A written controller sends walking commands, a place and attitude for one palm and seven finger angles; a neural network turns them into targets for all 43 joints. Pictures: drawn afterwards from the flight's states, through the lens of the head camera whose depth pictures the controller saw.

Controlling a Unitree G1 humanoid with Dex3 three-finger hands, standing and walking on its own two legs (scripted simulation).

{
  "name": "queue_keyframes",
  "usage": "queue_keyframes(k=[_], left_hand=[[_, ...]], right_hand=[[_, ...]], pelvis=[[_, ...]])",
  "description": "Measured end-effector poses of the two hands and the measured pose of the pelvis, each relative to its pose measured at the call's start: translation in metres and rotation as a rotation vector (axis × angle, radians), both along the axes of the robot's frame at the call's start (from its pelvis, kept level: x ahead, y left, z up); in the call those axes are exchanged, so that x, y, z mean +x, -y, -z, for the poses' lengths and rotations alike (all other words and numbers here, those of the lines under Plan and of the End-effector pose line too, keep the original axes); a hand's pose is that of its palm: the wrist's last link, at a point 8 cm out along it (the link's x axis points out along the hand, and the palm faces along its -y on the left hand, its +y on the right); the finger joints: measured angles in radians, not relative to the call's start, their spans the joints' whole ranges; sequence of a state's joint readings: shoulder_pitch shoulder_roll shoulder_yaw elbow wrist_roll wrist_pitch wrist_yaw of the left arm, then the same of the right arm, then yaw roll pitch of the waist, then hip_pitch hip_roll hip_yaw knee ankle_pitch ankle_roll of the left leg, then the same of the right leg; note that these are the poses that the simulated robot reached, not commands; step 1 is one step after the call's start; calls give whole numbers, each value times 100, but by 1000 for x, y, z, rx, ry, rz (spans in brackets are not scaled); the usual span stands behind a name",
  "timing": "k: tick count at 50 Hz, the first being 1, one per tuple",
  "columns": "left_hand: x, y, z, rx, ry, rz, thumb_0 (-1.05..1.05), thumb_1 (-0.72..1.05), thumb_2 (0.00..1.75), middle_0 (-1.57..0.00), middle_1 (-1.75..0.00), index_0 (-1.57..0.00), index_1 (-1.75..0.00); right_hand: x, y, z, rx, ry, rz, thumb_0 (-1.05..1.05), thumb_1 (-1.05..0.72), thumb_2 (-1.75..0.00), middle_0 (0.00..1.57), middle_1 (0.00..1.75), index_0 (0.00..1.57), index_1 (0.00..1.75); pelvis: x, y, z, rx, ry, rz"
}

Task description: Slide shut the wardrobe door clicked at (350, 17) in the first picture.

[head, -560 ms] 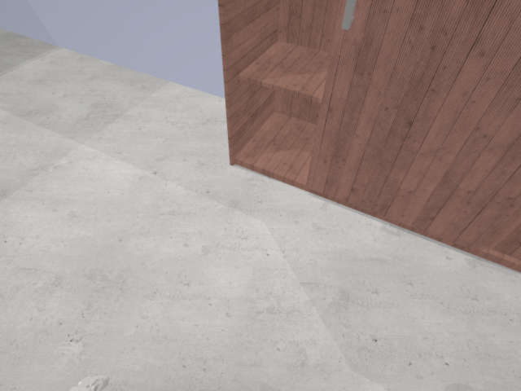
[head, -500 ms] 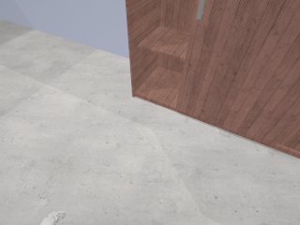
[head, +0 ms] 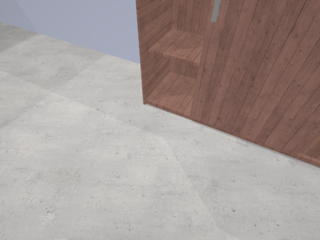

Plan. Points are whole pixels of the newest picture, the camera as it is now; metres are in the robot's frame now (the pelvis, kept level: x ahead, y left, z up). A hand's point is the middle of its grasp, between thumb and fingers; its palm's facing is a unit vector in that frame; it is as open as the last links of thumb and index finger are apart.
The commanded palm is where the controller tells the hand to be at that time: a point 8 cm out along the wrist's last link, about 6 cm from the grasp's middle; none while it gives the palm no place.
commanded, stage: stand and wait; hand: right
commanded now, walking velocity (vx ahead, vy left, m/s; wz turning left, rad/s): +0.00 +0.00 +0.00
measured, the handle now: (218, 0) +1.13 -0.23 +0.17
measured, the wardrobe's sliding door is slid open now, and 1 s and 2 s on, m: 0.44 0.44 0.44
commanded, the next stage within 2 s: look at it before walking up in 0.54 s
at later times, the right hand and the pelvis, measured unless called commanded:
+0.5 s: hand out of the picture +0.05 -0.24 -0.15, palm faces -0.03 +0.94 -0.33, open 7.4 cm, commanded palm none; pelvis -0.02 +0.00 +0.00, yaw +0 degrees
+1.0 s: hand out of the picture +0.05 -0.24 -0.15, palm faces -0.02 +0.94 -0.33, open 7.4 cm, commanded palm none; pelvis -0.02 +0.00 +0.00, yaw +0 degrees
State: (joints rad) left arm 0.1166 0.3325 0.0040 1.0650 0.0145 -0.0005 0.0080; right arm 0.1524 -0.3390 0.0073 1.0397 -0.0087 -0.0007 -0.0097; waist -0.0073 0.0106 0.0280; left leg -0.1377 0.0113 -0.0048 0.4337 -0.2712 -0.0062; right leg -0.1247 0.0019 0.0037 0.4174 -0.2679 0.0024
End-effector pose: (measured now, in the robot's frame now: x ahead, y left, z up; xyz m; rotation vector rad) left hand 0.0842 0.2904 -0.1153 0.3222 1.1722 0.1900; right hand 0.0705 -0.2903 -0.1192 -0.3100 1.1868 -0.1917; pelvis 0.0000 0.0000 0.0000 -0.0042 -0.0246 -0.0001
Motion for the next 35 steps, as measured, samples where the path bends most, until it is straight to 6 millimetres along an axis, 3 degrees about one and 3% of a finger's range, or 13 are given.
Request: queue_keyframes(k=[14,35], left_hand=[[-29,-3,2,-7,-38,-13,1,91,90,-21,-30,-20,-30],[-37,0,2,-16,-41,-16,1,91,90,-21,-30,-20,-30]], right_hand=[[-16,1,-3,-5,-14,-2,1,-90,-90,20,30,20,30],[-26,-4,-1,7,-27,-4,1,-90,-90,20,30,20,30]], pelvis=[[-14,-2,-3,0,8,-2],[-21,-2,-4,0,4,-5]])
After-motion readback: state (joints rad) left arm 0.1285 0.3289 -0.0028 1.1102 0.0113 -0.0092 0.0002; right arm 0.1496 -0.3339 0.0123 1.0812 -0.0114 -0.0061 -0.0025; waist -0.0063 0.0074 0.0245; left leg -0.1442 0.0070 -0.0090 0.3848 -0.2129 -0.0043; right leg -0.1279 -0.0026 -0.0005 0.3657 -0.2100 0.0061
